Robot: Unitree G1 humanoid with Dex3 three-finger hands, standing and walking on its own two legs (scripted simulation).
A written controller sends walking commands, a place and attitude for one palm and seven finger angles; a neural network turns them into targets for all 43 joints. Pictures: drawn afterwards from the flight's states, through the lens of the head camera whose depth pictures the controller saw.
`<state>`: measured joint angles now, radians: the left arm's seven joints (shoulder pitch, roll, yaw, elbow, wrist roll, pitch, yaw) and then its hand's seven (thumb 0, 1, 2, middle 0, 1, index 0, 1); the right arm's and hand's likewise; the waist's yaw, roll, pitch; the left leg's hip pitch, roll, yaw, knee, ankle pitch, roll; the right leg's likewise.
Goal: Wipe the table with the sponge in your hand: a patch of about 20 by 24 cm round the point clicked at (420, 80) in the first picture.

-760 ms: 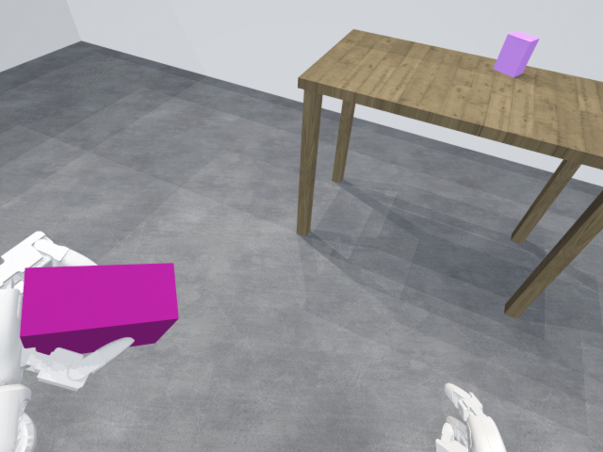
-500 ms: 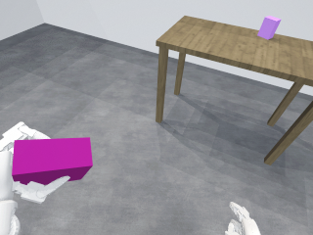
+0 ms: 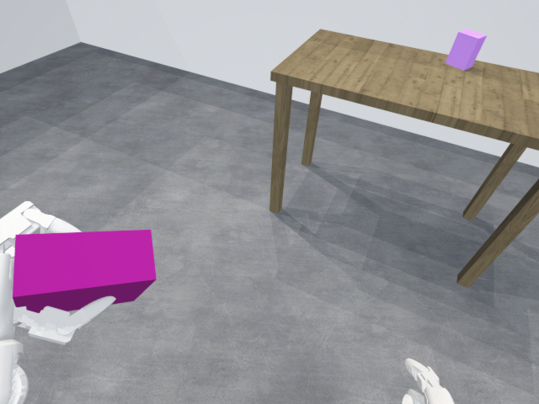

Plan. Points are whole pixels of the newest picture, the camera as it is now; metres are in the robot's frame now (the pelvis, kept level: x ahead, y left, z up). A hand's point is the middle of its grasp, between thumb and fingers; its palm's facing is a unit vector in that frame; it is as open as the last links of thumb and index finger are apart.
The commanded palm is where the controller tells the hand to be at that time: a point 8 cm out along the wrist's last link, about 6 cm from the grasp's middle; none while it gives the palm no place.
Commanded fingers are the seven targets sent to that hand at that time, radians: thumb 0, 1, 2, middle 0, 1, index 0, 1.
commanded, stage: walk to a spot facing it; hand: left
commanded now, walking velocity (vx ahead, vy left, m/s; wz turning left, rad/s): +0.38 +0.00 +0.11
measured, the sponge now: (105, 271) +0.23 +0.21 +0.15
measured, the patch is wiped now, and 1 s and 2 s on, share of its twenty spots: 0.00 0.00 0.00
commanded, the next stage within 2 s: none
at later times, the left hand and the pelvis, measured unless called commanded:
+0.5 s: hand (76, 205) +0.31 +0.27 +0.17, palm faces +0.49 -0.78 -0.39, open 9.9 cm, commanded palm +0.25 +0.29 +0.19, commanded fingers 0.00 0.10 1.30 -1.20 -1.60 -1.20 -1.60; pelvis +0.11 +0.00 +0.00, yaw +4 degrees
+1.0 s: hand (173, 139) +0.45 +0.18 +0.18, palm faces +0.44 -0.74 -0.51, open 9.9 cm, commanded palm +0.38 +0.23 +0.19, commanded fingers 0.00 0.10 1.30 -1.20 -1.60 -1.20 -1.60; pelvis +0.27 -0.07 +0.01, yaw +9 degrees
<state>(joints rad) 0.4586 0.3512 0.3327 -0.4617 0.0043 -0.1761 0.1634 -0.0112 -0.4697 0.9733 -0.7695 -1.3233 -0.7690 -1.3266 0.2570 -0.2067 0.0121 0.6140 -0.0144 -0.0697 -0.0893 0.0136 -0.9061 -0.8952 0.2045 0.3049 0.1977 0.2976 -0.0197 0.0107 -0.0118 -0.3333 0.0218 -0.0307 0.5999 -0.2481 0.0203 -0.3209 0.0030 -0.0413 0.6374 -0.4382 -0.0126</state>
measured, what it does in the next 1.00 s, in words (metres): walks ahead: left foot, then right foot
